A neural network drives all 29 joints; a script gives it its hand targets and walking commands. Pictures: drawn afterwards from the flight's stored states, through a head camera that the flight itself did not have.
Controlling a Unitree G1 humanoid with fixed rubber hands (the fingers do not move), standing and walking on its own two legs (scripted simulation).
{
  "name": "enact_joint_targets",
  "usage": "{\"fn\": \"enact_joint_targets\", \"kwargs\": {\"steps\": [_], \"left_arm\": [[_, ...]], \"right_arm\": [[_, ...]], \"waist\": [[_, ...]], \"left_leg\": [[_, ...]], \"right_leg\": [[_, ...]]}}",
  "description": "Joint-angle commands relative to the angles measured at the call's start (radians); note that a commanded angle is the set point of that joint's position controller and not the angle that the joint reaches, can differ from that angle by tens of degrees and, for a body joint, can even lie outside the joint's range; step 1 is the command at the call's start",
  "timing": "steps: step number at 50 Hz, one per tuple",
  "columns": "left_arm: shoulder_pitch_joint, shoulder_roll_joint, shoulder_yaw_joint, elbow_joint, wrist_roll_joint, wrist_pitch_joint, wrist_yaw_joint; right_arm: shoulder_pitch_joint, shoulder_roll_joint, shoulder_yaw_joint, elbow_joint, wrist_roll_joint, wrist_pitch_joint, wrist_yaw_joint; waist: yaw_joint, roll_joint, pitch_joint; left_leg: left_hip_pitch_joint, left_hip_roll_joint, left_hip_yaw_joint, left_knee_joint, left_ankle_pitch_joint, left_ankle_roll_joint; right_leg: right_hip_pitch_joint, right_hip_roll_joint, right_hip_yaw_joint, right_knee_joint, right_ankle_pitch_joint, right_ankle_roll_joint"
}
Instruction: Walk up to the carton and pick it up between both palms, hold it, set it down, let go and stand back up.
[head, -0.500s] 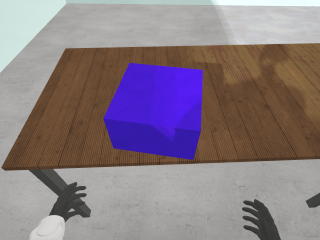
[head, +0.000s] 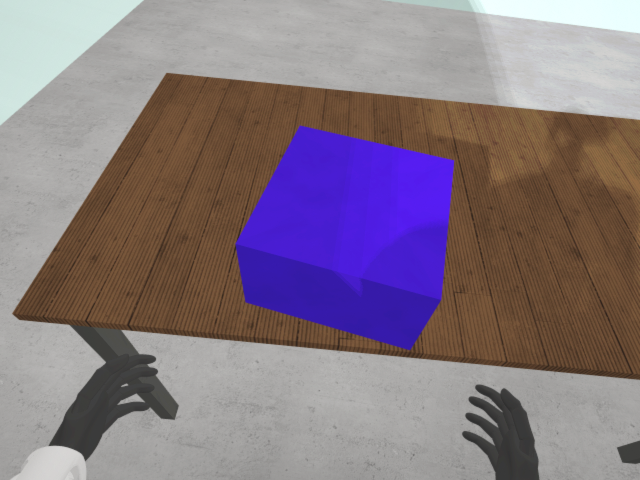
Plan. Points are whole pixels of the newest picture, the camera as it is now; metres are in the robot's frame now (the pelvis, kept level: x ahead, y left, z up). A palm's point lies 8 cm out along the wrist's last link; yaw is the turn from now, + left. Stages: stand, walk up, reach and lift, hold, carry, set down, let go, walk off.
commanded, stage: reach and lift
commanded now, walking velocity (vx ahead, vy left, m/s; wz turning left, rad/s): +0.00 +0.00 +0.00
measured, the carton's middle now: (351, 230) +0.46 +0.00 +0.00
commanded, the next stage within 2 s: none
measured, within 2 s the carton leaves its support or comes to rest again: neither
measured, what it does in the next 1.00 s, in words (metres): stands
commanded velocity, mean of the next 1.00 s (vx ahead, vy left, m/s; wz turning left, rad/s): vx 0.00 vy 0.00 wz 0.00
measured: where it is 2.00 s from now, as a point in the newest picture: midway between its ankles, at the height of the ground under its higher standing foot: outside the picture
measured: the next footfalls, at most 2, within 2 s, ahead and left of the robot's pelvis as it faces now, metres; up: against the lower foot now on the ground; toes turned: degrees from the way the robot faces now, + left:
none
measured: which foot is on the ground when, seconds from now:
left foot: down 0.00-1.00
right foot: down 0.00-1.00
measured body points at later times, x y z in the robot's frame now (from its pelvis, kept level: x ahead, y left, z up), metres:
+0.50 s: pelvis -0.01 +0.01 +0.00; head +0.00 +0.05 +0.45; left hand +0.18 +0.26 +0.04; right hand +0.19 -0.19 +0.06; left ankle -0.04 +0.11 -0.75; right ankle -0.01 -0.13 -0.74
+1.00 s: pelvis -0.01 -0.01 +0.00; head +0.00 -0.02 +0.45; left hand +0.29 +0.24 +0.08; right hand +0.25 -0.22 +0.06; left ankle -0.04 +0.10 -0.75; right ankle -0.01 -0.13 -0.75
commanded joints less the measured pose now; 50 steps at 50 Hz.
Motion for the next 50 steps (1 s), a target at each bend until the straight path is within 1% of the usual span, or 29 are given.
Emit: {"fn": "enact_joint_targets", "kwargs": {"steps": [1, 5, 7, 8, 9, 11, 12, 13, 14, 15, 17, 20, 22, 23, 25, 28, 29, 30, 31, 32, 33, 34, 35, 38, 41, 43, 46, 47, 50], "left_arm": [[0.022, 0.115, 0.05, -0.335, -0.045, -0.135, 0.017], [0.058, 0.091, 0.057, -0.242, -0.059, -0.169, -0.006], [0.05, 0.123, 0.073, -0.242, -0.047, -0.169, -0.011], [0.053, 0.11, 0.078, -0.22, -0.049, -0.177, -0.013], [0.039, 0.119, 0.091, -0.261, -0.052, -0.19, -0.004], [0.015, 0.112, 0.097, -0.217, -0.038, -0.177, 0.001], [-0.01, 0.107, 0.066, -0.289, -0.066, -0.178, 0.005], [-0.018, 0.138, 0.099, -0.269, -0.051, -0.173, 0.009], [-0.036, 0.138, 0.074, -0.336, -0.067, -0.162, 0.016], [-0.099, 0.122, 0.054, -0.345, -0.072, -0.162, 0.022], [-0.168, 0.119, 0.061, -0.385, -0.059, -0.148, 0.044], [-0.177, 0.136, 0.066, -0.36, -0.054, -0.09, 0.035], [-0.285, 0.15, 0.033, -0.394, -0.06, -0.057, 0.035], [-0.239, 0.126, 0.062, -0.322, -0.046, -0.033, 0.027], [-0.337, 0.136, 0.064, -0.352, -0.044, -0.009, 0.028], [-0.461, 0.13, 0.06, -0.3, -0.057, 0.018, 0.027], [-0.464, 0.126, 0.069, -0.307, -0.069, 0.024, 0.038], [-0.543, 0.134, 0.049, -0.263, -0.088, 0.036, 0.028], [-0.515, 0.138, 0.059, -0.311, -0.088, 0.034, 0.037], [-0.528, 0.138, 0.064, -0.252, -0.096, 0.04, 0.031], [-0.532, 0.143, 0.075, -0.266, -0.095, 0.045, 0.031], [-0.546, 0.153, 0.097, -0.282, -0.084, 0.033, 0.029], [-0.513, 0.132, 0.097, -0.177, -0.097, 0.054, 0.019], [-0.584, 0.169, 0.108, -0.143, -0.131, 0.058, -0.005], [-0.671, 0.187, 0.155, 0.008, -0.148, 0.074, -0.034], [-0.701, 0.183, 0.173, -0.01, -0.112, 0.07, -0.036], [-0.815, 0.217, 0.21, 0.072, -0.091, 0.094, -0.052], [-0.762, 0.2, 0.207, 0.054, -0.088, 0.087, -0.047], [-0.86, 0.205, 0.193, 0.097, -0.064, 0.115, -0.056]], "right_arm": [[0.021, -0.152, -0.112, -0.301, 0.014, -0.169, 0.009], [0.071, -0.157, -0.063, -0.36, 0.057, -0.191, 0.033], [0.052, -0.189, -0.048, -0.388, 0.053, -0.17, 0.044], [0.071, -0.178, -0.04, -0.393, 0.06, -0.163, 0.049], [0.066, -0.172, -0.032, -0.438, 0.076, -0.181, 0.049], [0.027, -0.197, -0.045, -0.434, 0.076, -0.156, 0.059], [0.036, -0.194, -0.038, -0.471, 0.074, -0.142, 0.055], [0.024, -0.215, -0.073, -0.444, 0.086, -0.125, 0.059], [0.014, -0.215, -0.078, -0.464, 0.08, -0.118, 0.057], [-0.035, -0.208, -0.088, -0.471, 0.08, -0.113, 0.061], [-0.075, -0.209, -0.11, -0.419, 0.088, -0.078, 0.066], [-0.051, -0.215, -0.135, -0.397, 0.09, -0.001, 0.047], [-0.109, -0.236, -0.153, -0.374, 0.097, 0.041, 0.035], [-0.101, -0.207, -0.137, -0.345, 0.098, 0.056, 0.028], [-0.196, -0.21, -0.114, -0.337, 0.114, 0.086, 0.032], [-0.292, -0.213, -0.149, -0.344, 0.093, 0.097, 0.03], [-0.306, -0.217, -0.149, -0.353, 0.096, 0.101, 0.031], [-0.354, -0.212, -0.126, -0.32, 0.081, 0.113, 0.028], [-0.353, -0.221, -0.125, -0.372, 0.108, 0.116, 0.027], [-0.381, -0.219, -0.136, -0.346, 0.081, 0.113, 0.021], [-0.408, -0.225, -0.129, -0.366, 0.1, 0.107, 0.019], [-0.388, -0.198, -0.136, -0.394, 0.089, 0.093, 0.016], [-0.371, -0.228, -0.134, -0.372, 0.078, 0.099, 0.003], [-0.465, -0.23, -0.09, -0.412, 0.084, 0.092, -0.026], [-0.561, -0.253, -0.096, -0.398, 0.076, 0.1, -0.041], [-0.556, -0.24, -0.081, -0.373, 0.09, 0.106, -0.041], [-0.636, -0.238, -0.084, -0.304, 0.093, 0.136, -0.051], [-0.578, -0.239, -0.068, -0.297, 0.097, 0.132, -0.049], [-0.674, -0.233, -0.053, -0.242, 0.124, 0.155, -0.047]], "waist": [[-0.048, 0.186, -0.14], [-0.038, 0.067, -0.068], [-0.008, 0.086, -0.028], [-0.007, 0.048, -0.055], [0.016, 0.064, -0.104], [0.022, 0.076, -0.084], [0.009, 0.063, -0.079], [0.026, 0.102, -0.072], [-0.002, 0.118, -0.07], [0.0, 0.099, -0.11], [-0.002, 0.18, -0.105], [-0.029, 0.183, -0.045], [-0.059, 0.284, -0.027], [-0.038, 0.22, -0.048], [-0.018, 0.257, -0.108], [-0.041, 0.263, -0.097], [-0.04, 0.238, -0.147], [-0.075, 0.192, -0.168], [-0.051, 0.206, -0.207], [-0.068, 0.147, -0.173], [-0.054, 0.169, -0.199], [-0.052, 0.134, -0.266], [-0.051, 0.078, -0.239], [-0.057, 0.004, -0.322], [-0.048, -0.091, -0.294], [-0.051, -0.081, -0.299], [-0.051, -0.075, -0.276], [-0.041, -0.107, -0.298], [-0.053, -0.043, -0.279]], "left_leg": [[-0.031, 0.046, -0.042, -0.029, 0.662, -0.098], [-0.008, 0.028, -0.043, -0.02, 0.706, -0.087], [0.005, 0.033, -0.051, -0.049, 0.679, -0.083], [0.007, 0.026, -0.047, -0.054, 0.634, -0.076], [-0.006, 0.015, -0.051, -0.039, 0.697, -0.085], [-0.041, 0.017, -0.037, -0.066, 0.599, -0.076], [-0.028, 0.029, -0.045, -0.076, 0.603, -0.076], [-0.032, 0.031, -0.048, -0.07, 0.614, -0.087], [-0.008, 0.045, -0.059, -0.071, 0.647, -0.093], [-0.014, 0.036, -0.064, -0.05, 0.586, -0.096], [-0.086, 0.06, -0.067, -0.101, 0.426, -0.084], [-0.076, 0.052, -0.052, -0.117, 0.33, -0.074], [-0.124, 0.077, -0.078, -0.152, 0.252, -0.078], [-0.126, 0.063, -0.063, -0.128, 0.248, -0.061], [-0.148, 0.073, -0.07, -0.136, 0.209, -0.069], [-0.204, 0.069, -0.056, -0.15, 0.121, -0.057], [-0.192, 0.08, -0.062, -0.136, 0.179, -0.067], [-0.195, 0.08, -0.068, -0.118, 0.18, -0.053], [-0.161, 0.062, -0.049, -0.11, 0.202, -0.056], [-0.173, 0.049, -0.039, -0.098, 0.227, -0.051], [-0.165, 0.051, -0.054, -0.092, 0.25, -0.05], [-0.137, 0.023, -0.023, -0.068, 0.227, -0.04], [-0.143, 0.023, -0.024, -0.063, 0.272, -0.041], [-0.131, 0.001, -0.021, -0.04, 0.335, -0.022], [-0.136, -0.009, -0.019, -0.053, 0.245, 0.005], [-0.135, -0.015, -0.016, -0.06, 0.238, 0.007], [-0.151, -0.016, -0.014, -0.087, 0.166, 0.016], [-0.137, -0.015, -0.006, -0.085, 0.237, 0.016], [-0.127, -0.021, -0.001, -0.085, 0.235, 0.006]], "right_leg": [[0.14, 0.022, 0.028, -0.006, 0.254, -0.073], [0.119, 0.017, 0.044, -0.033, 0.276, -0.061], [0.085, 0.025, 0.036, -0.041, 0.202, -0.068], [0.116, 0.021, 0.041, -0.057, 0.198, -0.066], [0.12, 0.027, 0.051, -0.044, 0.231, -0.06], [0.118, 0.019, 0.051, -0.049, 0.189, -0.073], [0.13, 0.022, 0.048, -0.052, 0.183, -0.074], [0.125, 0.024, 0.048, -0.048, 0.18, -0.075], [0.109, 0.027, 0.05, -0.039, 0.187, -0.079], [0.112, 0.023, 0.055, -0.046, 0.18, -0.088], [0.123, 0.02, 0.051, -0.018, 0.142, -0.09], [0.14, 0.0, 0.054, -0.026, 0.148, -0.079], [0.134, 0.0, 0.063, -0.01, 0.121, -0.084], [0.161, -0.019, 0.067, -0.029, 0.138, -0.088], [0.181, -0.023, 0.071, -0.013, 0.127, -0.087], [0.175, -0.034, 0.066, 0.006, 0.098, -0.081], [0.182, -0.031, 0.048, 0.016, 0.13, -0.072], [0.181, -0.035, 0.048, 0.018, 0.127, -0.08], [0.174, -0.032, 0.056, 0.019, 0.154, -0.081], [0.158, -0.034, 0.06, 0.016, 0.161, -0.081], [0.178, -0.027, 0.059, 0.028, 0.168, -0.084], [0.172, -0.04, 0.064, 0.015, 0.187, -0.071], [0.191, -0.029, 0.047, 0.031, 0.238, -0.061], [0.227, -0.026, 0.061, 0.05, 0.342, -0.044], [0.194, -0.037, 0.063, 0.037, 0.327, -0.026], [0.214, -0.051, 0.073, 0.046, 0.39, -0.02], [0.193, -0.054, 0.082, 0.026, 0.298, -0.012], [0.214, -0.039, 0.074, 0.031, 0.4, -0.014], [0.18, -0.047, 0.087, 0.027, 0.396, -0.009]]}}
